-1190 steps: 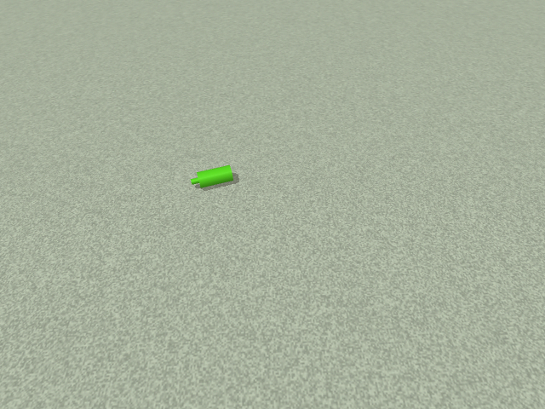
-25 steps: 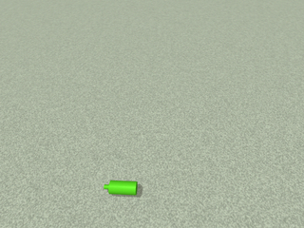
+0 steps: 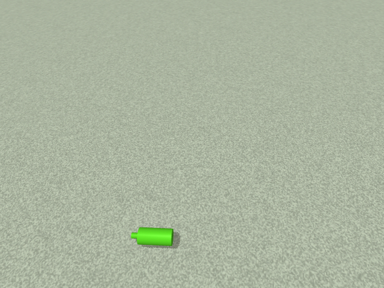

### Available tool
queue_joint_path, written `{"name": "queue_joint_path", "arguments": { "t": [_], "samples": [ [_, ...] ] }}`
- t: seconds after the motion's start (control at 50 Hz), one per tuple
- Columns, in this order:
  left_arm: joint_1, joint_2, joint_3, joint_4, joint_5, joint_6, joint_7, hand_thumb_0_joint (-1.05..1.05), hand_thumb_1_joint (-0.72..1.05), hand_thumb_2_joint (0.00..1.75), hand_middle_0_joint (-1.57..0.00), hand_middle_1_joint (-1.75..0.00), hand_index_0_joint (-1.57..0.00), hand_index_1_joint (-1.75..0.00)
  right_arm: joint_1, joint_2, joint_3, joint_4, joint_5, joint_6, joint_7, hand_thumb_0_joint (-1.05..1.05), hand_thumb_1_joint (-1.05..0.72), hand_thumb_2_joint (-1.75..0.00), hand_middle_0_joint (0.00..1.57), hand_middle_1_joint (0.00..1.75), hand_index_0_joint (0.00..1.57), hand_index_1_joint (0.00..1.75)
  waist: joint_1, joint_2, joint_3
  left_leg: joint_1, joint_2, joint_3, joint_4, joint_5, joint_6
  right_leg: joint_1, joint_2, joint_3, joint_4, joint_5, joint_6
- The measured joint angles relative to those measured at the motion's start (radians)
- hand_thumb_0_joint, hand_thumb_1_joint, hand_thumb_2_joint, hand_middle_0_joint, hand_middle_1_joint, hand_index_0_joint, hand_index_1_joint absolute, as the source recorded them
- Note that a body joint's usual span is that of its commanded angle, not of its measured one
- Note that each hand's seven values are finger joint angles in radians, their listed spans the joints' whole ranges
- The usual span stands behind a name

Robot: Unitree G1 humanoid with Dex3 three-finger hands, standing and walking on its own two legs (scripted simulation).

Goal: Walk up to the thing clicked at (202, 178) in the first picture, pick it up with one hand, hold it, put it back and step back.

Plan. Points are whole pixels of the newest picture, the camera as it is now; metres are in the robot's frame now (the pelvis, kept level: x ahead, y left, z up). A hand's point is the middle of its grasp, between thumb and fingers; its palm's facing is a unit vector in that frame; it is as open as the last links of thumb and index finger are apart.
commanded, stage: stand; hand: left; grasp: from above
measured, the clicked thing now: (152, 236) +0.48 +0.25 -0.74
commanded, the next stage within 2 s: rise first in 0.56 s
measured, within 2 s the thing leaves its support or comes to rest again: neither
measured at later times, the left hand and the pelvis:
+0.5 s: hand out of the picture +0.08 +0.25 -0.16, palm faces -0.04 -0.94 -0.35, open 7.3 cm; pelvis +0.01 +0.00 +0.00, yaw +0 degrees
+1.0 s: hand out of the picture +0.15 +0.25 -0.17, palm faces -0.06 -0.92 -0.38, open 10.5 cm; pelvis +0.00 +0.01 -0.03, yaw +0 degrees
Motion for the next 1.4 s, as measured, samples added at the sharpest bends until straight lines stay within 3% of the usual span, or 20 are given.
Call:
{"name": "queue_joint_path", "arguments": {
  "t": [0.68, 0.74, 0.82, 0.88, 1.04, 1.16, 1.26, 1.4],
  "samples": [
    [-0.003, 0.001, -0.002, -0.009, -0.001, -0.003, 0.003, 0.00, 0.90, 0.90, -0.20, -0.31, -0.21, -0.30, -0.001, 0.001, -0.002, -0.008, -0.001, -0.001, -0.002, 0.00, -0.91, -0.90, 0.21, 0.30, 0.20, 0.30, -0.001, -0.004, -0.001, 0.009, 0.001, 0.005, 0.000, -0.013, 0.001, 0.007, 0.000, 0.005, 0.000, -0.011, 0.001],
    [-0.030, -0.018, 0.030, -0.067, -0.018, -0.014, 0.016, 0.00, 0.88, 0.91, -0.20, -0.35, -0.20, -0.35, 0.047, 0.007, -0.004, -0.132, 0.038, -0.020, -0.026, 0.01, -0.91, -0.90, 0.20, 0.29, 0.20, 0.30, -0.006, 0.000, -0.010, -0.080, -0.006, -0.010, 0.076, -0.037, 0.004, -0.074, -0.005, -0.010, 0.072, -0.038, 0.002],
    [-0.150, -0.022, 0.098, -0.044, 0.041, -0.013, -0.013, 0.00, 0.75, 0.92, -0.17, -0.50, -0.17, -0.50, 0.069, 0.046, -0.019, -0.249, 0.036, -0.036, -0.030, 0.01, -0.92, -0.90, 0.20, 0.29, 0.20, 0.30, -0.010, -0.008, -0.023, -0.233, -0.009, -0.016, 0.205, -0.078, 0.002, -0.224, -0.005, -0.016, 0.200, -0.082, 0.000],
    [-0.157, -0.019, 0.134, -0.108, 0.087, 0.007, -0.025, 0.00, 0.59, 0.93, -0.14, -0.66, -0.15, -0.65, 0.091, 0.079, -0.030, -0.319, 0.032, -0.035, -0.025, 0.01, -0.93, -0.91, 0.20, 0.29, 0.20, 0.30, -0.014, -0.016, -0.047, -0.315, -0.007, -0.008, 0.286, -0.112, 0.002, -0.311, -0.002, -0.008, 0.282, -0.114, 0.000],
    [-0.060, -0.039, 0.130, -0.290, 0.145, 0.152, -0.007, 0.00, 0.05, 0.97, -0.08, -0.97, -0.10, -0.96, 0.131, 0.111, -0.023, -0.444, 0.039, -0.031, -0.015, 0.01, -0.93, -0.91, 0.21, 0.30, 0.20, 0.30, -0.030, -0.002, -0.101, -0.429, -0.010, -0.003, 0.419, -0.182, 0.012, -0.419, -0.003, -0.003, 0.399, -0.173, 0.009],
    [0.022, -0.047, 0.127, -0.436, 0.171, 0.184, -0.001, 0.00, -0.32, 0.98, -0.08, -1.05, -0.09, -1.04, 0.132, 0.109, -0.032, -0.500, 0.031, -0.065, -0.017, 0.01, -0.92, -0.91, 0.21, 0.29, 0.20, 0.30, -0.024, -0.002, -0.136, -0.576, -0.015, -0.007, 0.589, -0.262, 0.017, -0.560, -0.005, -0.007, 0.562, -0.252, 0.015],
    [0.095, -0.049, 0.113, -0.578, 0.194, 0.208, 0.002, -0.01, -0.48, 1.00, -0.09, -1.06, -0.08, -1.06, 0.118, 0.113, -0.037, -0.532, 0.026, -0.082, -0.023, 0.01, -0.92, -0.90, 0.21, 0.29, 0.20, 0.30, -0.024, -0.001, -0.154, -0.670, -0.016, -0.013, 0.699, -0.314, 0.019, -0.648, -0.004, -0.013, 0.663, -0.301, 0.018],
    [0.164, -0.046, 0.096, -0.717, 0.220, 0.254, 0.011, -0.01, -0.54, 1.00, -0.09, -1.05, -0.08, -1.06, 0.103, 0.120, -0.032, -0.574, 0.018, -0.104, -0.024, 0.01, -0.91, -0.90, 0.21, 0.29, 0.20, 0.30, -0.026, 0.000, -0.178, -0.766, -0.014, -0.024, 0.798, -0.358, 0.020, -0.735, 0.000, -0.024, 0.748, -0.340, 0.019]
  ]
}}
